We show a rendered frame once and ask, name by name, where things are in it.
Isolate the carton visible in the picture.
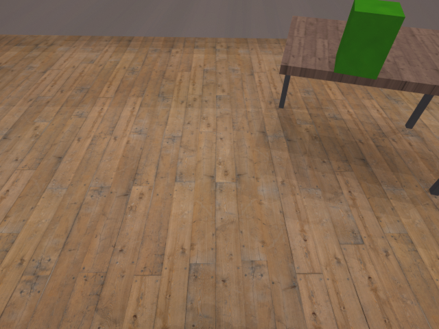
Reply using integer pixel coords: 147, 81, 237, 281
334, 0, 405, 80

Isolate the table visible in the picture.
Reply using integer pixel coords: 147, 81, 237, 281
279, 16, 439, 196

